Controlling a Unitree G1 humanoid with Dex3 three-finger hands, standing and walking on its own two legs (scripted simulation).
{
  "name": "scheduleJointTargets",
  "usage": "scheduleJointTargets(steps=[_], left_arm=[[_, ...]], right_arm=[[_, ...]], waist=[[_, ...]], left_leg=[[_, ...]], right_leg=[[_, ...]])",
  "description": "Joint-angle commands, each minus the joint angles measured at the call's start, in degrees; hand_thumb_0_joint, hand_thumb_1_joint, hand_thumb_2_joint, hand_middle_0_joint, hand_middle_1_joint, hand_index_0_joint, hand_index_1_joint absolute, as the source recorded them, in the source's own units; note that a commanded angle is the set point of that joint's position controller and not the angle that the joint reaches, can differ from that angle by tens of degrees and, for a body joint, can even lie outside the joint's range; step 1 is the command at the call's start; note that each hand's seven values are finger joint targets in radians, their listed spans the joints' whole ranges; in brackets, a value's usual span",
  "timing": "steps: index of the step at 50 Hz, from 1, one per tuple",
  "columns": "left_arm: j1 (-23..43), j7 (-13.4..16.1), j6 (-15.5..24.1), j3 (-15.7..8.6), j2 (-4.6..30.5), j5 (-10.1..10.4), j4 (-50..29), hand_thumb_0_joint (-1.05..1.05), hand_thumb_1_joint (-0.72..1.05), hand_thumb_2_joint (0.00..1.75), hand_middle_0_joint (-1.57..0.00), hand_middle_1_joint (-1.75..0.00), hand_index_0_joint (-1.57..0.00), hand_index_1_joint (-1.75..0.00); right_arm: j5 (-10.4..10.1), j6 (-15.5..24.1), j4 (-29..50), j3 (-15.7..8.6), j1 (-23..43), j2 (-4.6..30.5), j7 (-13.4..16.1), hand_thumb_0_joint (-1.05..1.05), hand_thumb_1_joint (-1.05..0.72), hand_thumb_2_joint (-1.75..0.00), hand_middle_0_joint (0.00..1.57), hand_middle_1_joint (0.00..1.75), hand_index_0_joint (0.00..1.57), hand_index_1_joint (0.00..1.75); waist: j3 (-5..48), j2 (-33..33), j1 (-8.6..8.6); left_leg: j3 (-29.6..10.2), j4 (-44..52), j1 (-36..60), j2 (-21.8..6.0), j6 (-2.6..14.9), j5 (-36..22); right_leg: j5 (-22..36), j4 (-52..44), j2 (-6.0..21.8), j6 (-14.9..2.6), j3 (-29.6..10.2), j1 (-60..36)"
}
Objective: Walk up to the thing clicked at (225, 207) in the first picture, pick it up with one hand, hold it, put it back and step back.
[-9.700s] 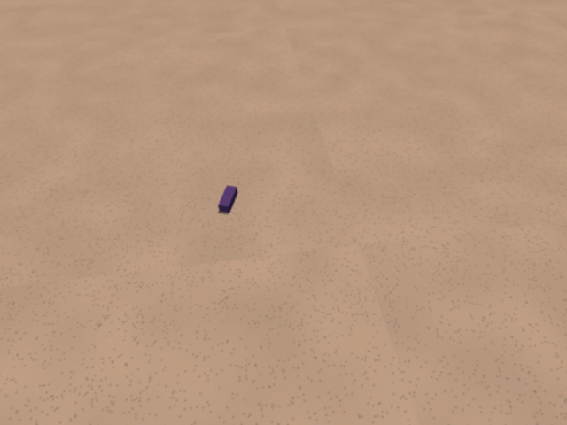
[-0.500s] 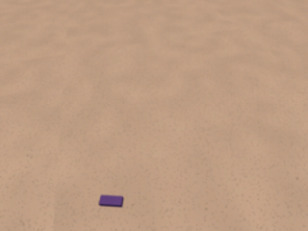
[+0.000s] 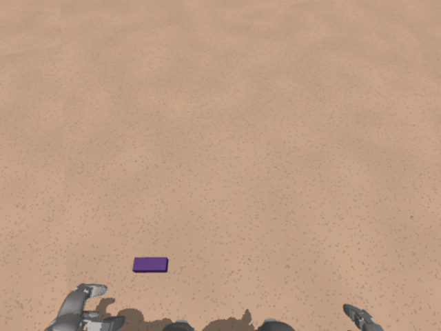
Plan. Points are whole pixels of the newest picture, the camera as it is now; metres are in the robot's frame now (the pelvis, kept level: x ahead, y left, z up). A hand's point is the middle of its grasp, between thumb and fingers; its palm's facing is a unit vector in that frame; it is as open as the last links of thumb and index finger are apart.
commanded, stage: rise first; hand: left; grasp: from above
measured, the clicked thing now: (151, 264) +0.40 +0.32 -0.72
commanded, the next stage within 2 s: none
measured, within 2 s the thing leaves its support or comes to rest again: neither
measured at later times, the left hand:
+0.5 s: hand out of the picture +0.12 +0.28 -0.21, palm faces -0.15 -0.87 -0.47, open 13.5 cm
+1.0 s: hand (111, 302) +0.22 +0.34 -0.41, palm faces -0.45 -0.46 -0.76, open 13.5 cm
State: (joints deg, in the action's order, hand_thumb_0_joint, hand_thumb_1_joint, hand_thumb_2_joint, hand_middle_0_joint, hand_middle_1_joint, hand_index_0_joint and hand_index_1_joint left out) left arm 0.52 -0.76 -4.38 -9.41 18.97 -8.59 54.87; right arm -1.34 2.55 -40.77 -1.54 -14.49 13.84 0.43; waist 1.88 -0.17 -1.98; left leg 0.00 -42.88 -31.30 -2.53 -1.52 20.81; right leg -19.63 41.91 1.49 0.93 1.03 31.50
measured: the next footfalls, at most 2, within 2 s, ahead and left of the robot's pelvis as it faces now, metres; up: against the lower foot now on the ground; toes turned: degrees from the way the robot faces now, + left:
none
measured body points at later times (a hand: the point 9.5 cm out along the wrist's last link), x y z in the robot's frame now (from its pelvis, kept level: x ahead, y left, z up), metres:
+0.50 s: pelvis -0.02 +0.01 -0.08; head +0.08 +0.03 +0.36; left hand +0.13 +0.32 -0.18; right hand +0.17 -0.23 -0.16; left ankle +0.00 +0.14 -0.71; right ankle +0.01 -0.13 -0.71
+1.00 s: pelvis -0.07 +0.00 -0.27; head +0.14 +0.03 +0.13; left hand +0.24 +0.36 -0.36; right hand +0.12 -0.27 -0.40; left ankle +0.00 +0.14 -0.71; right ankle +0.01 -0.13 -0.71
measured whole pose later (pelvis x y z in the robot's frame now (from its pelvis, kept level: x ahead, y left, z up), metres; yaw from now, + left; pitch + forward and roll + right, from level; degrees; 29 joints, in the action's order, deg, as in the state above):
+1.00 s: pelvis -0.07 +0.00 -0.27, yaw -1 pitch +34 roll -3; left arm 14.7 1.3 13.7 -13.7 33.6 -41.5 45.7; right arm 1.3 9.9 -38.5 -3.5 -3.7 17.8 -2.8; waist 8.3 -0.1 -0.4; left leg -4.4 -113.0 -106.2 -1.6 -1.7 40.5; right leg -38.7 110.4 1.8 1.5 1.1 105.3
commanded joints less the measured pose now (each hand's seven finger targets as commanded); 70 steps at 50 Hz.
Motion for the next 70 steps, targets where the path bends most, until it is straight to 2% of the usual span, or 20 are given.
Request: scheduleJointTargets(steps=[1, 3, 6, 7, 8, 11, 12, 20, 23, 27, 31, 34, 42, 49, 57, 62, 63, 66, 68, 70], left_arm=[[-0.1, 0.9, -0.2, -3.4, 11.5, -1.9, -11.4, 0.00, -0.45, 0.90, -0.18, -0.99, -0.18, -0.99], [-3.9, 1.5, -0.3, -5.3, 12.9, -2.6, -13.0, 0.00, -0.47, 0.89, -0.19, -1.00, -0.19, -0.99], [-5.4, 1.3, -0.6, -3.2, 9.9, -2.7, -19.9, 0.00, -0.47, 0.90, -0.19, -0.98, -0.18, -0.99], [-7.3, 1.6, -1.4, -5.2, 12.2, -3.2, -19.6, 0.00, -0.47, 0.90, -0.18, -1.00, -0.18, -1.00], [-6.8, 1.4, -1.6, -3.3, 10.2, -3.1, -23.4, 0.00, -0.47, 0.90, -0.19, -0.98, -0.19, -0.98], [-10.2, 1.5, -3.2, -4.9, 12.0, -3.8, -26.6, 0.00, -0.48, 0.90, -0.20, -0.96, -0.19, -0.97], [-11.2, 1.2, -3.7, -2.7, 9.5, -3.7, -27.6, 0.00, -0.47, 0.89, -0.22, -0.94, -0.21, -0.95], [-15.6, 1.1, -6.1, -3.4, 10.2, -5.8, -34.1, 0.00, -0.46, 0.86, -0.22, -0.94, -0.23, -0.94], [-16.8, 1.1, -6.4, -4.3, 10.9, -6.3, -36.3, 0.00, -0.46, 0.85, -0.24, -0.92, -0.25, -0.92], [-11.0, 0.8, -5.1, -3.5, 12.6, -8.8, -35.6, 0.00, -0.46, 0.86, -0.23, -0.92, -0.22, -0.93], [-4.9, 1.0, -0.3, -5.1, 15.6, -13.0, -29.8, 0.00, -0.45, 0.86, -0.21, -0.93, -0.21, -0.93], [0.2, 0.5, 4.6, -3.9, 16.9, -16.8, -26.6, 0.00, -0.41, 0.85, -0.21, -0.93, -0.22, -0.93], [7.6, 2.5, 15.3, -9.7, 27.2, -27.2, -18.1, 0.00, -0.45, 0.89, -0.18, -0.96, -0.18, -0.96], [21.9, 4.3, 21.0, -11.5, 35.7, -35.4, -14.3, 0.00, -0.46, 0.93, -0.15, -0.94, -0.15, -0.94], [35.6, 6.9, 25.7, -11.3, 41.3, -42.9, -9.1, 0.00, -0.53, 1.00, -0.07, -1.01, -0.08, -1.01], [38.4, 8.8, 28.3, -13.1, 45.9, -47.3, -2.6, 0.00, -0.54, 1.02, -0.07, -1.01, -0.07, -1.01], [39.9, 9.1, 28.7, -11.4, 45.0, -48.2, -1.3, 0.00, -0.54, 1.02, -0.08, -1.00, -0.07, -1.01], [43.0, 10.7, 30.3, -12.7, 48.5, -50.7, 1.2, 0.00, -0.54, 1.03, -0.08, -0.99, -0.07, -1.00], [44.9, 11.4, 31.1, -10.2, 46.2, -52.2, 2.7, 0.00, -0.53, 1.01, -0.07, -1.00, -0.07, -1.00], [47.4, 12.6, 32.1, -11.0, 49.1, -54.1, 3.9, 0.00, -0.52, 1.01, -0.07, -0.99, -0.07, -0.99]], right_arm=[[0.4, 3.7, 9.7, -4.2, 1.1, 9.4, 0.4, 0.00, -0.87, -0.89, 0.20, 0.30, 0.20, 0.30], [0.5, 4.4, 10.7, -4.2, 0.6, 9.3, 0.5, 0.00, -0.90, -0.90, 0.20, 0.30, 0.20, 0.30], [0.7, 5.5, 12.2, -4.5, 0.7, 8.9, 0.9, 0.00, -0.88, -0.89, 0.20, 0.30, 0.20, 0.30], [0.7, 5.7, 12.3, -4.5, 0.8, 9.4, 1.1, 0.00, -0.88, -0.89, 0.20, 0.30, 0.20, 0.30], [0.7, 6.1, 12.9, -4.5, 1.0, 9.0, 1.1, 0.00, -0.89, -0.89, 0.20, 0.30, 0.20, 0.30], [0.9, 6.7, 13.2, -4.4, 1.0, 9.0, 1.4, 0.00, -0.90, -0.90, 0.20, 0.30, 0.20, 0.30], [0.9, 7.1, 13.9, -4.2, 1.7, 8.7, 1.3, 0.00, -0.90, -0.90, 0.20, 0.30, 0.20, 0.30], [1.3, 8.7, 16.1, -3.9, 2.9, 8.6, 1.0, 0.00, -0.93, -0.91, 0.20, 0.30, 0.20, 0.30], [1.2, 9.3, 17.2, -3.6, 4.0, 8.2, 0.9, 0.00, -0.95, -0.91, 0.20, 0.30, 0.20, 0.30], [1.2, 10.1, 16.8, -3.7, 4.5, 8.9, 0.6, 0.00, -0.92, -0.90, 0.20, 0.30, 0.20, 0.30], [1.3, 11.5, 15.2, -3.9, 5.3, 9.5, 0.2, 0.00, -0.90, -0.90, 0.20, 0.30, 0.20, 0.30], [1.3, 12.3, 14.0, -4.2, 6.0, 10.4, -0.4, 0.00, -0.89, -0.90, 0.20, 0.30, 0.20, 0.30], [1.8, 11.3, 10.0, -5.1, 6.1, 12.6, -1.6, 0.00, -0.90, -0.90, 0.20, 0.30, 0.20, 0.30], [2.9, 8.5, 6.1, -5.9, 3.7, 13.5, -2.9, 0.00, -0.88, -0.89, 0.20, 0.30, 0.20, 0.30], [4.1, 5.1, 2.9, -5.6, 1.5, 15.0, -4.0, 0.00, -0.90, -0.90, 0.20, 0.30, 0.20, 0.30], [5.1, 2.8, 2.9, -4.7, 1.6, 15.4, -4.9, 0.00, -0.90, -0.90, 0.20, 0.30, 0.20, 0.30], [5.3, 2.4, 2.2, -4.3, 1.7, 15.0, -5.1, 0.00, -0.90, -0.90, 0.20, 0.30, 0.20, 0.30], [6.1, 1.4, 2.3, -3.9, 1.8, 15.6, -5.6, 0.00, -0.90, -0.90, 0.20, 0.30, 0.20, 0.30], [6.7, 0.8, 1.4, -3.5, 1.9, 15.4, -6.0, 0.00, -0.90, -0.90, 0.20, 0.30, 0.20, 0.30], [7.1, 0.4, 1.2, -3.4, 1.9, 16.4, -6.3, 0.00, -0.89, -0.90, 0.20, 0.30, 0.20, 0.30]], waist=[[12.5, 1.7, 1.55], [14.3, 2.2, 1.79], [16.0, 3.3, 0.64], [16.3, 2.5, 0.70], [16.1, 3.4, 0.57], [17.6, 3.8, 0.75], [17.2, 3.6, 0.13], [19.3, 4.5, 0.51], [18.8, 4.3, 1.14], [18.6, 4.7, -0.61], [20.0, 3.9, -0.08], [23.3, 4.8, -0.16], [34.9, 4.8, 3.24], [42.3, 4.2, 2.65], [43.7, 8.0, 0.87], [40.2, 8.1, 0.88], [39.0, 8.9, 0.25], [37.1, 8.8, -0.29], [35.7, 10.1, -1.02], [35.9, 12.3, -1.54]], left_leg=[[1.0, -1.9, -1.7, 2.6, 1.51, -11.0], [0.9, -4.0, -3.5, 2.4, 1.60, -9.9], [0.4, -6.5, -4.4, 1.9, 1.51, -8.5], [0.1, -7.2, -5.4, 1.7, 1.60, -8.6], [0.0, -7.6, -6.2, 1.6, 1.42, -8.3], [-0.3, -9.9, -7.7, 1.4, 1.46, -8.2], [-0.6, -10.4, -8.6, 1.2, 1.32, -8.0], [-1.8, -16.0, -13.9, 1.0, 1.16, -7.9], [-1.7, -17.3, -17.5, 1.4, 1.57, -1.9], [-2.6, -21.8, -22.3, 1.2, 1.57, 0.6], [-1.8, -28.8, -30.6, 2.0, 1.99, 5.2], [-2.0, -34.0, -35.7, 2.1, 1.90, 7.1], [-0.9, -49.1, -47.2, 3.0, 2.05, 2.0], [-0.3, -59.9, -55.9, 3.0, 2.74, 3.1], [-2.4, -65.1, -58.2, 2.3, 2.55, 8.2], [-2.8, -67.8, -63.7, 2.6, 3.06, 13.2], [-2.4, -68.7, -64.9, 2.7, 3.19, 14.2], [-2.8, -70.3, -68.1, 3.0, 3.47, 16.5], [-3.4, -71.0, -67.3, 2.8, 3.21, 16.4], [-4.2, -71.7, -66.9, 2.8, 2.97, 15.8]], right_leg=[[8.6, 1.5, -1.7, -1.71, 1.3, -0.5], [7.5, 3.9, -1.6, -1.75, 1.1, 1.2], [6.2, 6.6, -1.7, -1.79, 0.9, 4.9], [6.3, 7.4, -1.7, -1.72, 1.0, 5.3], [5.8, 8.3, -1.7, -1.84, 1.1, 6.3], [5.4, 10.1, -1.7, -1.77, 1.2, 7.6], [5.1, 11.0, -1.7, -1.84, 1.2, 8.9], [4.0, 17.7, -1.6, -2.03, 1.7, 15.6], [-0.3, 18.7, -1.6, -1.92, 1.4, 17.9], [-2.3, 23.8, -1.6, -1.92, 1.5, 25.1], [-6.0, 29.8, -1.2, -2.07, 0.5, 32.1], [-7.5, 35.8, -1.2, -2.17, 0.2, 38.5], [-4.0, 49.6, -1.3, -2.40, 0.2, 48.8], [-4.4, 57.5, -1.4, -1.97, 0.8, 53.5], [-9.8, 65.2, -1.6, -2.15, 3.7, 65.0], [-13.6, 68.4, -1.9, -2.09, 5.1, 69.3], [-14.5, 68.5, -2.0, -2.08, 5.0, 70.3], [-16.3, 70.2, -2.1, -2.04, 5.6, 72.3], [-16.1, 71.5, -2.0, -2.19, 6.0, 75.7], [-15.1, 73.5, -1.9, -2.29, 6.5, 77.8]])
